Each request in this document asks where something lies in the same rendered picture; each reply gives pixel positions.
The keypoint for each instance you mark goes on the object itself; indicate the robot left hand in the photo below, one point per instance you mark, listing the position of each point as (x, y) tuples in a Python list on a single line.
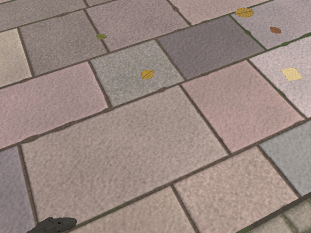
[(54, 225)]

